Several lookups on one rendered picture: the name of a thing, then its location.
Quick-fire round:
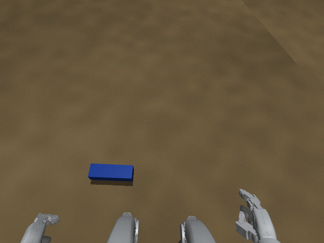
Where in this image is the left robot hand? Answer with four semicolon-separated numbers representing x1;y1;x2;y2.
20;213;60;243

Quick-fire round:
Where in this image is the right robot hand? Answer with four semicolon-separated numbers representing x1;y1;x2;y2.
235;189;277;243

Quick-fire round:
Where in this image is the carton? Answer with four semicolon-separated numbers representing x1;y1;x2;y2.
88;164;134;182

